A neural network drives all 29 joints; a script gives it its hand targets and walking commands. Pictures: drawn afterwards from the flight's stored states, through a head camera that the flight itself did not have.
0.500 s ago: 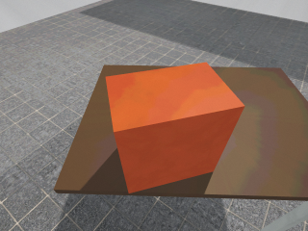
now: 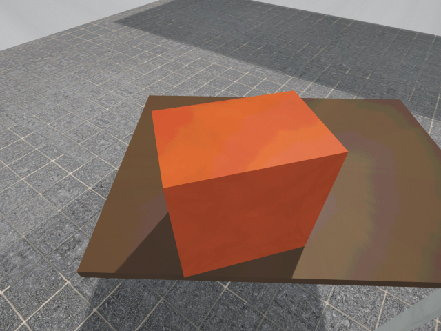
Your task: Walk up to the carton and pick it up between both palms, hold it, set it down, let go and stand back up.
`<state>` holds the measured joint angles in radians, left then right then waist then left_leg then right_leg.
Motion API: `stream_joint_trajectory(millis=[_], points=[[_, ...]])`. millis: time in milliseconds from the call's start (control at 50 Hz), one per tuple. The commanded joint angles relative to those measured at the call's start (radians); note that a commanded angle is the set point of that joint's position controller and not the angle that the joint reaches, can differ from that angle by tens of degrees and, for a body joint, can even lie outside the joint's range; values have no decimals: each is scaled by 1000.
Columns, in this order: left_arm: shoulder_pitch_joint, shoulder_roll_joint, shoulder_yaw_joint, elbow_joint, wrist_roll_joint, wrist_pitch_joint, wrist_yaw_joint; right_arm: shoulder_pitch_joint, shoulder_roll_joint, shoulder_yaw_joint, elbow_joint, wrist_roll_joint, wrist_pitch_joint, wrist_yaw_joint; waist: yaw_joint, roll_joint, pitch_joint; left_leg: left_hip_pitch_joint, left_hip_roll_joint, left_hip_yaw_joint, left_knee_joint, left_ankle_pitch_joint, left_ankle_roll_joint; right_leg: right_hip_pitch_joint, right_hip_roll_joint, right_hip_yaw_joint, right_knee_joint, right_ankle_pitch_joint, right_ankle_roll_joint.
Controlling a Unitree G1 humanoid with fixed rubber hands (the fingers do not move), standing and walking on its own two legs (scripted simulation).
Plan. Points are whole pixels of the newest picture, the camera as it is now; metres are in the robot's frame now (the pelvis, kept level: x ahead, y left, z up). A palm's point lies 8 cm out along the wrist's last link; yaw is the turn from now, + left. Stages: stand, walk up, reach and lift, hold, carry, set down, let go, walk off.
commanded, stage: walk up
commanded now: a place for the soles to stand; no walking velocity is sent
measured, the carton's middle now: (237, 186) +0.40 -0.02 +0.05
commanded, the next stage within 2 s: reach and lift in 0.66 s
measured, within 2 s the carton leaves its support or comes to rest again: neither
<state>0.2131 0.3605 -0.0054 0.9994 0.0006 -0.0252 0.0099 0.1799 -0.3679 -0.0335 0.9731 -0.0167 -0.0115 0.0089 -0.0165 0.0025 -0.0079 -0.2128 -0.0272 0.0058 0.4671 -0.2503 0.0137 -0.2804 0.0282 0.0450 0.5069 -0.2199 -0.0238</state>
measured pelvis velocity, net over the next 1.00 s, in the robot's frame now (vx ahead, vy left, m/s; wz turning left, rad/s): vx -0.01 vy -0.01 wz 0.00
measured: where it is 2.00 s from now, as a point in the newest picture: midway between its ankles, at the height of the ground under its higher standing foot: outside the picture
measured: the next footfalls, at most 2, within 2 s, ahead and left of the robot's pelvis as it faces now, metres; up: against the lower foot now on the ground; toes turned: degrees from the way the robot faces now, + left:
none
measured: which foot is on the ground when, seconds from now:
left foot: down 0.00-1.00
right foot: down 0.00-1.00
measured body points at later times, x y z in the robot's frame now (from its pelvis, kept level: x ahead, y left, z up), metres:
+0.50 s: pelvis -0.01 +0.00 +0.00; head -0.01 -0.01 +0.45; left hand +0.06 +0.30 -0.12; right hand +0.07 -0.31 -0.13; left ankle +0.00 +0.11 -0.74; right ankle +0.03 -0.10 -0.74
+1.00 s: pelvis -0.01 -0.01 -0.01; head +0.03 -0.02 +0.43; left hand +0.17 +0.26 -0.10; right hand +0.13 -0.32 -0.12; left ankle +0.00 +0.11 -0.74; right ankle +0.03 -0.10 -0.74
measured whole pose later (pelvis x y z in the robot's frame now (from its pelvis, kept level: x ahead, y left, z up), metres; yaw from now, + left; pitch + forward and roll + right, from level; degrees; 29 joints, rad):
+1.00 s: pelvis -0.01 -0.01 -0.01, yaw +0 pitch -4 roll +1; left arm 0.09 0.30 0.03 0.48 0.00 0.43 0.02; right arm 0.11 -0.36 -0.15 0.85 -0.05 -0.08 0.09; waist -0.02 0.01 0.16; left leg -0.22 0.00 0.01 0.63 -0.33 -0.01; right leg -0.29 0.05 0.03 0.66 -0.29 -0.04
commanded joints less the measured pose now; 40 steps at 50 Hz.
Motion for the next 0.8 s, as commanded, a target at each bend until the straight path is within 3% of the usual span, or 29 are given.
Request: stream_joint_trajectory(millis=[0,140,240,360,520,640,660,680,700,780], points=[[-70,216,60,-68,14,2,-6,-73,-239,-40,-46,18,-28,-24,30,-29,-42,68,190,-126,-74,178,60,54,-96,116,-64,244,-21],[-84,226,58,-70,20,5,-15,-66,-228,-40,-41,17,-23,-22,17,-69,15,39,152,-112,-87,-20,50,-16,-115,179,-144,71,-38],[-95,226,56,-72,20,3,-20,-56,-223,-38,-32,15,-27,-19,15,-64,44,33,145,-121,-112,-98,47,-46,-112,200,-180,-24,-32],[-97,230,57,-74,21,2,-22,-59,-225,-37,-32,16,-29,-17,18,-80,32,34,143,-118,-105,-87,45,-30,-112,196,-178,-16,-31],[-99,226,58,-77,18,1,-17,-58,-225,-37,-32,18,-28,-19,12,-71,-11,85,151,-110,-85,32,44,-3,-106,176,-146,101,-29],[-91,224,57,-76,18,5,-16,-66,-229,-37,-32,19,-24,-21,19,-64,-1,67,159,-116,-92,28,48,4,-103,172,-134,103,-29],[-442,183,78,-396,-16,194,26,-356,-73,-153,-107,-114,-129,21,-11,-19,88,-242,34,112,-25,-308,-49,35,4,-131,52,-250,8],[-429,139,50,-427,-28,299,48,-280,-139,-173,-81,-121,-139,54,-42,54,148,-431,126,52,-67,-454,13,163,45,-159,164,-230,1],[-402,107,60,-421,-7,333,48,-258,-168,-186,-65,-125,-123,63,-41,79,166,-544,148,55,-80,-494,35,268,59,-169,208,-182,5],[-346,148,97,-554,28,427,33,-163,-223,-202,-172,-87,-105,71,-32,14,46,-416,127,65,-7,-364,19,276,23,-132,179,-94,1]])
